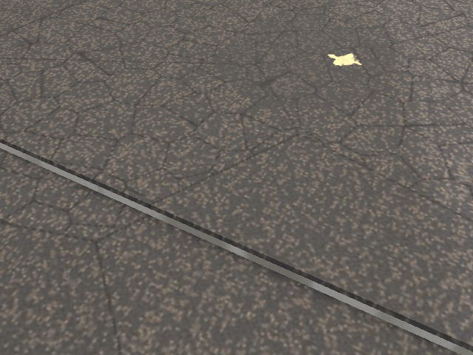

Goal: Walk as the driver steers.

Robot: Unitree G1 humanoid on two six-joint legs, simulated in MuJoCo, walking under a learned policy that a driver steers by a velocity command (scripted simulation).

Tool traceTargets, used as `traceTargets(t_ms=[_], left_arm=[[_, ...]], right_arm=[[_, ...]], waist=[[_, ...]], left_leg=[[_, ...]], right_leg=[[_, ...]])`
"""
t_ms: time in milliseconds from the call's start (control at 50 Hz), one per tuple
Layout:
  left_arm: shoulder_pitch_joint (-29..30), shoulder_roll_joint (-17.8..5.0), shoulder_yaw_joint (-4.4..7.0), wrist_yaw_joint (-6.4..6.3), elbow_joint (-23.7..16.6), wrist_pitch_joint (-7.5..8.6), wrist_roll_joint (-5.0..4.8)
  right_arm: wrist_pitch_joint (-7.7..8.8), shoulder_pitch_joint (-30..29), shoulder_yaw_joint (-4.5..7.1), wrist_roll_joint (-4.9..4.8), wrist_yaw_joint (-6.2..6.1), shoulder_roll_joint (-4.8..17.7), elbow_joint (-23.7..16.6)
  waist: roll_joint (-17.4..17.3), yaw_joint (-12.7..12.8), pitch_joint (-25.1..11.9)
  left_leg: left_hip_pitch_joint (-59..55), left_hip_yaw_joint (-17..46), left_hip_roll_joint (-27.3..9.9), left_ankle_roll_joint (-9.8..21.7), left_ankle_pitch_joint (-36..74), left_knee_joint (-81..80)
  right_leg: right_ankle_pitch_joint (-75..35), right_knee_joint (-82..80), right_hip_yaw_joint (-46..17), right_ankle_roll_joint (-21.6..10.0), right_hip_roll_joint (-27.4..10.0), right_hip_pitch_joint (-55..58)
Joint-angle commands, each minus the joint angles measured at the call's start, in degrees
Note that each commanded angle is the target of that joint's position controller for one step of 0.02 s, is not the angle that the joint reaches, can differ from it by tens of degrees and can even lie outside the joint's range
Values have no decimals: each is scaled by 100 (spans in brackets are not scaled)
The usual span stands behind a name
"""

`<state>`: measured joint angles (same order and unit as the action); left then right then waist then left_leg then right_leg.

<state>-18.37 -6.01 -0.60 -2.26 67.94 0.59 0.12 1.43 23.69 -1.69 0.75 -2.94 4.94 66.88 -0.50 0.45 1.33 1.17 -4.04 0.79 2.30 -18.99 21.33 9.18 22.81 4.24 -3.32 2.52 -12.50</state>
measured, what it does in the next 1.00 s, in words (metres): stands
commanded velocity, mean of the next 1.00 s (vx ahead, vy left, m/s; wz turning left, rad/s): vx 0.00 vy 0.00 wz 0.00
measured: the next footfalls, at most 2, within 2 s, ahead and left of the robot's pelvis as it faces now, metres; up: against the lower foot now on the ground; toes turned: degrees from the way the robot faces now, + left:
right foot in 1.82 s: +0.25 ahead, -0.11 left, +0.00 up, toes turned -5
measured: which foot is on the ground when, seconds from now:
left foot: down 0.00-1.00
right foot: down 0.00-1.00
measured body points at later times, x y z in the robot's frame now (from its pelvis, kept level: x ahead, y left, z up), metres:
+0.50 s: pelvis +0.01 +0.01 +0.00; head +0.01 +0.02 +0.45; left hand -0.03 +0.21 -0.17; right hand -0.07 -0.18 -0.16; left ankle -0.08 +0.09 -0.74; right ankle +0.04 -0.08 -0.74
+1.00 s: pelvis +0.01 +0.02 +0.00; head +0.02 +0.03 +0.45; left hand -0.04 +0.22 -0.17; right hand -0.07 -0.17 -0.16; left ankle -0.08 +0.09 -0.74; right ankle +0.04 -0.09 -0.74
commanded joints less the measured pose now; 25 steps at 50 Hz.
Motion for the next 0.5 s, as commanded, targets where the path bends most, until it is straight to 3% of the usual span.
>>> traceTargets(t_ms=[20,500], left_arm=[[-451,-340,32,-9,-1,16,-2],[-518,-284,-8,-24,46,20,-15]], right_arm=[[13,667,35,-1,-7,307,34],[43,787,21,-7,-9,281,9]], waist=[[-43,4,517],[-59,-7,494]], left_leg=[[868,617,-742,126,870,-520],[739,624,-761,128,1478,-477]], right_leg=[[-632,-292,-875,-48,-775,310],[-820,-106,-792,-5,-783,250]])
